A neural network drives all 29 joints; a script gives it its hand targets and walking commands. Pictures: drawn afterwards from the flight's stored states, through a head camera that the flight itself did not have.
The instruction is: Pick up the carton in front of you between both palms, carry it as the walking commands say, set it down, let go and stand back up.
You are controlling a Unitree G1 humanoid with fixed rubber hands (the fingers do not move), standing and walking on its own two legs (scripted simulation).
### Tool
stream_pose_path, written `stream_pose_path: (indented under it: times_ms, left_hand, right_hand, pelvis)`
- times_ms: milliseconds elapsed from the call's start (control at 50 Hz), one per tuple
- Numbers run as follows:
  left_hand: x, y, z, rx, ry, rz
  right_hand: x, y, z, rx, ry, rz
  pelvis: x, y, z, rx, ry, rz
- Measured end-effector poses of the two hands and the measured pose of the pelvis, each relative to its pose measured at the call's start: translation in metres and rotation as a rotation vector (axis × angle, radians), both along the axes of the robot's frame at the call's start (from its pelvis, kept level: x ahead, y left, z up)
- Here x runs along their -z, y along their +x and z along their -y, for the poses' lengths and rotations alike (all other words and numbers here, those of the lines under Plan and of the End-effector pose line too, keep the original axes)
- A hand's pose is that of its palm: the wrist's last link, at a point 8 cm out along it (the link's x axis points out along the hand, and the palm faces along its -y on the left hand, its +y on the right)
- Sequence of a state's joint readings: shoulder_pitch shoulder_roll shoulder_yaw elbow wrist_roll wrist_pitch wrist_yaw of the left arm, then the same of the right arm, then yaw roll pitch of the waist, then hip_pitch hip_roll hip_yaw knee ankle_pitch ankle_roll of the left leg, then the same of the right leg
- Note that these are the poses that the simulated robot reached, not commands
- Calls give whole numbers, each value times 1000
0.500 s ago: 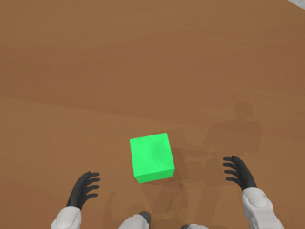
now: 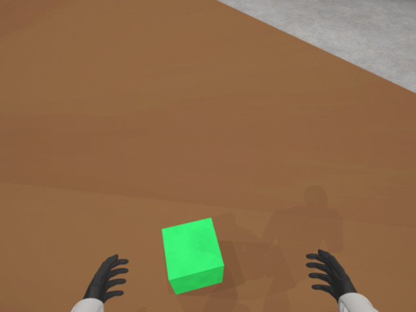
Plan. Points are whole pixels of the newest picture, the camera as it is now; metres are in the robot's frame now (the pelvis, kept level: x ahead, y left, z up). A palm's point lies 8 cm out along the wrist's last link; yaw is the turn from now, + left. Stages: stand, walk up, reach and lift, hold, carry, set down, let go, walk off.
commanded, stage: let go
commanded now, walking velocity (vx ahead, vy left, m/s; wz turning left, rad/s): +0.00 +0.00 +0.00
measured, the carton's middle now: (193, 256) +0.42 +0.09 -0.65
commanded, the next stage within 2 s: stand in 0.10 s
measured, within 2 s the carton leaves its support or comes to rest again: neither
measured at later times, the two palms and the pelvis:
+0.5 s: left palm out of the picture +0.12 +0.31 -0.11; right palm out of the picture +0.12 -0.27 -0.08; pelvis +0.00 +0.03 +0.00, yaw -1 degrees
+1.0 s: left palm out of the picture +0.09 +0.33 -0.11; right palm out of the picture +0.10 -0.27 -0.09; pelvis -0.01 +0.03 +0.00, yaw +0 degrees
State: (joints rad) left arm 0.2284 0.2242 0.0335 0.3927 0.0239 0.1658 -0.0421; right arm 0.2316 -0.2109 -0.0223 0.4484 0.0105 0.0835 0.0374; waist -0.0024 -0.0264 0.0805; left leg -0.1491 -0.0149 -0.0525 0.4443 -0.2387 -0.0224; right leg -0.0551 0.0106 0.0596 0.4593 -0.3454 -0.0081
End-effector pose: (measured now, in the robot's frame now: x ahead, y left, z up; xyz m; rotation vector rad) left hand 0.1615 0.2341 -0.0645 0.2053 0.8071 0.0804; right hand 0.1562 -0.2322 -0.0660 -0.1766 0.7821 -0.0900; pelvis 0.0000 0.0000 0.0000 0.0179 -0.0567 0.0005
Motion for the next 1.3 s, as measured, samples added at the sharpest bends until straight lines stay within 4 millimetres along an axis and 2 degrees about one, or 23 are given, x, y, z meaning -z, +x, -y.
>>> stream_pose_path:
  times_ms: [120, 260, 400, 720, 1300]
  left_hand:
    - [0, -6, -17, -26, 31, -2]
    - [20, -19, -55, -37, 101, -35]
    - [36, -34, -73, -33, 120, -120]
    - [43, -47, -84, -34, 140, -191]
    - [43, -86, -95, -72, 162, -284]
  right_hand:
    - [3, -3, -9, -6, -25, -4]
    - [11, -26, 22, 21, -179, -119]
    - [8, -37, 39, 61, -240, -167]
    - [16, -37, 28, 65, -216, -206]
    - [24, -75, 46, 81, -226, -317]
  pelvis:
    - [2, -2, -9, 1, -6, -5]
    - [4, -4, -18, 6, -18, -47]
    - [4, 0, -25, 12, -23, -56]
    - [0, 2, -32, 12, -22, -40]
    - [-5, -13, -28, -3, -23, -16]
